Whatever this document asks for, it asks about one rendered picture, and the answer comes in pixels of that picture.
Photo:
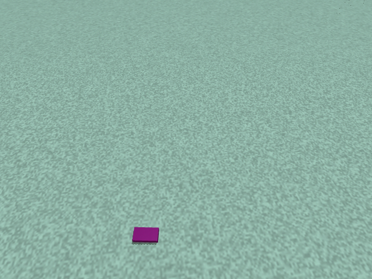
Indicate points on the small box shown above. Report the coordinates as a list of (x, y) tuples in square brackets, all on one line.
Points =
[(145, 234)]

